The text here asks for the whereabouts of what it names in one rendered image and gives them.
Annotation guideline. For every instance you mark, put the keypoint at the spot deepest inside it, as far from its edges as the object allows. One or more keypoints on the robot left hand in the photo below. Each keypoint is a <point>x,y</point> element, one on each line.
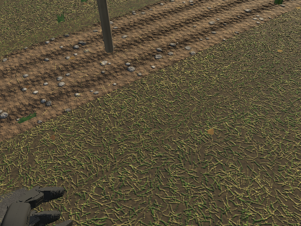
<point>19,212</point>

